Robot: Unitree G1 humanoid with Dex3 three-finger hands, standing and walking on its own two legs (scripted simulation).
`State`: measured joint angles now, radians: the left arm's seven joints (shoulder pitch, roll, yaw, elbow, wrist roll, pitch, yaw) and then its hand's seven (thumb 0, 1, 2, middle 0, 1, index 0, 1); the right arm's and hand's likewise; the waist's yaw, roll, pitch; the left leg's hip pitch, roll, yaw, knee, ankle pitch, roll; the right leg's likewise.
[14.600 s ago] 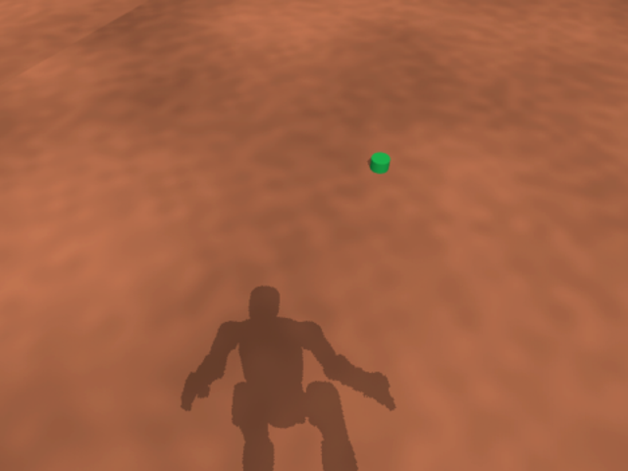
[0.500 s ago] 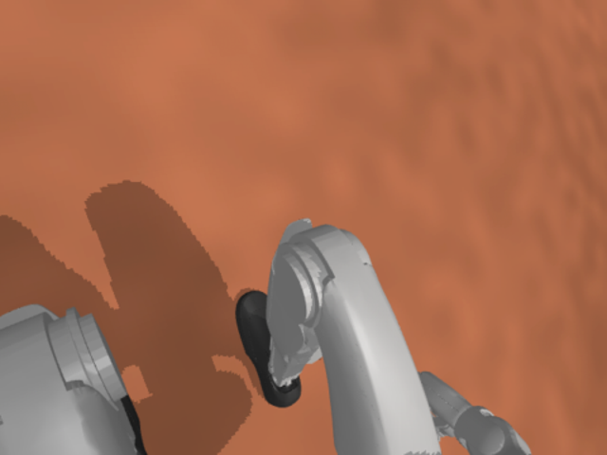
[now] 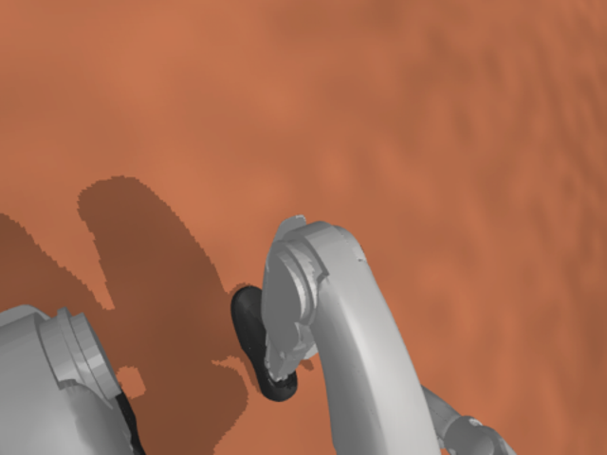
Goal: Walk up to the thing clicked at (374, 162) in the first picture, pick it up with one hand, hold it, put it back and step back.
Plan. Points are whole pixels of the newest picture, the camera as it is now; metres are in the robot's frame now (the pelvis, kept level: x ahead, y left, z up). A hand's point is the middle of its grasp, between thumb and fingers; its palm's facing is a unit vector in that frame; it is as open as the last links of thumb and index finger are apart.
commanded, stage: close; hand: left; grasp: from above
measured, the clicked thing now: out of the picture +0.45 +0.35 -0.27
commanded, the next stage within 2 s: settle in 1.32 s
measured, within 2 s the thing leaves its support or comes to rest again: leaves its support in 1.76 s
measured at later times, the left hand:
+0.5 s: hand out of the picture +0.43 +0.34 -0.26, palm faces -0.46 -0.16 -0.88, open 13.3 cm
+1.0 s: hand out of the picture +0.43 +0.34 -0.25, palm faces -0.45 -0.16 -0.88, open 11.7 cm
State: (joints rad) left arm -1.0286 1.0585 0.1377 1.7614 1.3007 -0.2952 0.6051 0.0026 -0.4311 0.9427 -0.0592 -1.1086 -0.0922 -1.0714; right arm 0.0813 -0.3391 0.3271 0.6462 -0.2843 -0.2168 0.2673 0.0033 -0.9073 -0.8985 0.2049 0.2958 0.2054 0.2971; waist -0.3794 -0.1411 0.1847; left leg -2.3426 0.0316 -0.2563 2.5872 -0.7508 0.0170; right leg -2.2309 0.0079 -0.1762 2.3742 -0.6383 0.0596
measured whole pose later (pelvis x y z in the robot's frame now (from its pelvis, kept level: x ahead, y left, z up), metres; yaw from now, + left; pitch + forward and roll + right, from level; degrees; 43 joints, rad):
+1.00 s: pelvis +0.00 +0.00 +0.00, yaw +0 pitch +27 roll -15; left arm -1.06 1.07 0.10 1.78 1.31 -0.28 0.63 0.00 -0.20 0.86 -0.22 -1.19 -0.27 -1.11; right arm 0.08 -0.36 0.33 0.64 -0.28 -0.25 0.26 0.00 -0.91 -0.90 0.20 0.30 0.21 0.30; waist -0.38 -0.15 0.19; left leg -2.35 0.03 -0.25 2.59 -0.74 0.02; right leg -2.23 0.01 -0.17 2.37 -0.63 0.06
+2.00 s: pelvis +0.01 +0.00 +0.01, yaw +2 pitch +31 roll -14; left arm -0.93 0.94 0.17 1.47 1.25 -0.21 0.46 0.00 -0.26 0.83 -0.41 -0.98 -0.45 -0.92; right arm 0.15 -0.35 0.18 0.67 -0.22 -0.18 0.26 0.00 -0.92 -0.90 0.21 0.30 0.21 0.30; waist -0.31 -0.06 0.07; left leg -2.37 0.02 -0.21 2.54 -0.74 0.02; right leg -2.27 -0.01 -0.14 2.36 -0.66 0.04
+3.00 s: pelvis -0.01 +0.00 +0.09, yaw +9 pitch +35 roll -8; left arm -0.76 0.72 0.06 1.03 1.10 -0.19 0.08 -0.01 -0.24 0.79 -0.47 -0.88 -0.49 -0.85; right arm 0.20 -0.31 0.00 0.66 -0.05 0.03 0.12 0.01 -0.91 -0.90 0.21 0.30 0.21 0.30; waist -0.16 0.05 -0.13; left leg -2.18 0.01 -0.09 2.23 -0.67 0.03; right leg -2.12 -0.04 -0.06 2.14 -0.63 0.04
